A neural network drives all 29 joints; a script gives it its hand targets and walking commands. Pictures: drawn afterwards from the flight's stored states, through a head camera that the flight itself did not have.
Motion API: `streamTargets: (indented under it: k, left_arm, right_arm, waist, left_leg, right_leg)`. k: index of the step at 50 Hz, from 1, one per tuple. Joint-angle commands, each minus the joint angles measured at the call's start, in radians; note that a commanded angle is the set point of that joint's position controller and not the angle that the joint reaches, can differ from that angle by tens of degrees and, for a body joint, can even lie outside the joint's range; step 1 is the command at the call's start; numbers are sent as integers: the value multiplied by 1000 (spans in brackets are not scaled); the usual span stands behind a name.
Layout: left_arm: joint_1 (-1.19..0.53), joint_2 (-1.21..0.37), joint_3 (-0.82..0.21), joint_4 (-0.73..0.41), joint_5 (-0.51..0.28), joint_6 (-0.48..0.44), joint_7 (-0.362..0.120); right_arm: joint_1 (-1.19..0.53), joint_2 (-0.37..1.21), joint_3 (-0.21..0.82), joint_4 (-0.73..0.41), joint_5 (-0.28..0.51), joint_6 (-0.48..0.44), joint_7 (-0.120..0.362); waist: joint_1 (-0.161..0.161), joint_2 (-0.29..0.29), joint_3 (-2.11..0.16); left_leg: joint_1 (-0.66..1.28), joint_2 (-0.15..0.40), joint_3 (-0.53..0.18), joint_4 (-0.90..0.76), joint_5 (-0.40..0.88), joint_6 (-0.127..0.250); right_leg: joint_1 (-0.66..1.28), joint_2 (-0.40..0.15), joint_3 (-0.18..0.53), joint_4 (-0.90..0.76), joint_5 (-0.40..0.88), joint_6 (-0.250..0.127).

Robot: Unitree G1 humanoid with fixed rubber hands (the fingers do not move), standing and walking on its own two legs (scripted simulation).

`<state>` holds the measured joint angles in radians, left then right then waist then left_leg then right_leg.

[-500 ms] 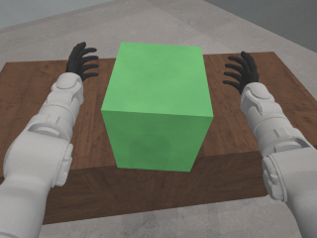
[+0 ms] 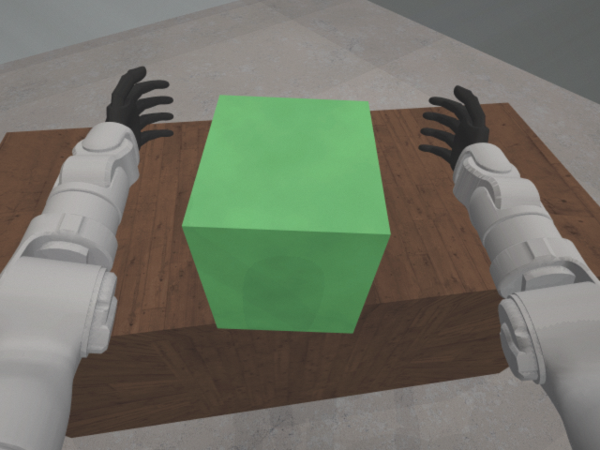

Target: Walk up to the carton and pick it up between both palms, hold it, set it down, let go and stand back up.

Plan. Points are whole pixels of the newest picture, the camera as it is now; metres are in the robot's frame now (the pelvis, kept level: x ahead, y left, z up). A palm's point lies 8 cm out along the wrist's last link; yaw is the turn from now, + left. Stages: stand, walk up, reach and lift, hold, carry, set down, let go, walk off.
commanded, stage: set down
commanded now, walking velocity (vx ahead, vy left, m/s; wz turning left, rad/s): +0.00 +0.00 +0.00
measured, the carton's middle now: (289, 219) +0.46 +0.02 +0.02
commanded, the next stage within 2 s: none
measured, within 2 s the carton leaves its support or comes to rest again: neither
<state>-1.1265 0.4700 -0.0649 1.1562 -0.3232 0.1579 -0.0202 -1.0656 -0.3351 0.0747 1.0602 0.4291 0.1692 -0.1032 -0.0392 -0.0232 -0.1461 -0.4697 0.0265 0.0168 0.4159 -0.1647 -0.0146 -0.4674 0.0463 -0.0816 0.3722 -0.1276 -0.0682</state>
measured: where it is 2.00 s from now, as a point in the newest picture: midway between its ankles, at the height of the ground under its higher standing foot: outside the picture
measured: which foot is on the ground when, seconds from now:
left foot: down 0.00-1.00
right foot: down 0.00-1.00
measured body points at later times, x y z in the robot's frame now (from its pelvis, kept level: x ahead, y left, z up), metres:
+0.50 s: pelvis +0.01 +0.01 +0.01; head +0.02 +0.02 +0.46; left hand +0.41 +0.24 +0.11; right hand +0.39 -0.19 +0.10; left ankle +0.01 +0.13 -0.74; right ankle +0.02 -0.07 -0.74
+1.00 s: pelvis +0.01 +0.02 +0.00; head +0.01 +0.03 +0.45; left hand +0.34 +0.25 +0.04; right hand +0.33 -0.19 +0.03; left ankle +0.01 +0.13 -0.74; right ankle +0.02 -0.07 -0.74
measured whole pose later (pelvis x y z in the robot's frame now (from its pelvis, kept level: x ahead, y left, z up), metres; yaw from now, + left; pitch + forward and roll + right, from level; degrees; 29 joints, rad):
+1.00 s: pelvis +0.01 +0.02 +0.00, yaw -1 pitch +1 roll -1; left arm -0.31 0.27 0.02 0.67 -0.21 -0.10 0.00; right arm -0.26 -0.20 -0.02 0.64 0.25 -0.10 -0.03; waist 0.01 0.00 -0.02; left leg -0.22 0.00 0.03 0.43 -0.22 0.02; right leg -0.22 0.03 -0.04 0.38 -0.17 -0.03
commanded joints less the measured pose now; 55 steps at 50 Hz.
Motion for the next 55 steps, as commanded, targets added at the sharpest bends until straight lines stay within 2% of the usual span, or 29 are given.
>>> streamTargets:
  k: [1,4,7,14,19,25,29,39,45,48,55]
  left_arm:
    - [-297,146,97,-206,57,12,-18]
    - [-178,121,136,-295,95,21,-31]
    - [-80,104,169,-394,122,21,-44]
    - [29,81,206,-596,120,-5,-28]
    - [121,46,203,-643,123,-11,-16]
    - [236,6,208,-631,147,-31,-17]
    - [311,-22,204,-619,155,-61,-16]
    - [407,-58,145,-618,126,-197,14]
    - [502,-65,122,-629,115,-264,16]
    - [563,-70,115,-618,114,-297,17]
    - [713,-98,93,-595,118,-380,11]
  right_arm:
    - [-317,-129,-5,-189,6,-13,-22]
    - [-196,-113,-6,-237,8,-27,-33]
    - [-110,-100,-21,-332,-8,-52,-40]
    - [9,-68,-91,-559,-78,-86,-30]
    - [118,-49,-119,-582,-109,-84,-11]
    - [225,-30,-117,-548,-127,-103,14]
    - [295,-16,-113,-542,-143,-131,28]
    - [407,1,-138,-551,-184,-225,63]
    - [497,3,-131,-564,-187,-281,66]
    - [548,7,-119,-553,-183,-308,71]
    - [682,28,-89,-512,-166,-387,77]
  waist:
    - [21,34,-522]
    - [19,49,-474]
    - [15,48,-427]
    - [13,48,-371]
    - [11,70,-334]
    - [24,68,-246]
    - [32,43,-185]
    - [37,64,-159]
    - [35,50,-179]
    - [46,42,-168]
    - [50,53,-96]
  left_leg:
    - [189,-46,2,-30,327,1]
    - [250,-45,7,-35,376,-8]
    - [294,-48,14,-35,398,-10]
    - [341,-46,20,-27,337,-12]
    - [360,-42,18,-24,302,-13]
    - [373,-38,10,-31,279,-14]
    - [367,-35,6,-41,251,-12]
    - [358,-26,-6,-35,196,-15]
    - [352,-29,-12,-20,225,-16]
    - [347,-26,-19,-19,235,-14]
    - [347,-23,-29,-16,253,-18]
  right_leg:
    - [540,-41,86,21,485,94]
    - [560,-34,84,7,504,92]
    - [566,-28,77,-9,495,93]
    - [500,-22,68,-26,342,86]
    - [458,-24,72,-31,256,78]
    - [414,-24,74,-51,175,68]
    - [403,-23,75,-64,123,64]
    - [335,-25,84,-63,8,44]
    - [351,-23,92,-48,39,42]
    - [351,-23,96,-41,41,39]
    - [340,-27,104,-47,35,29]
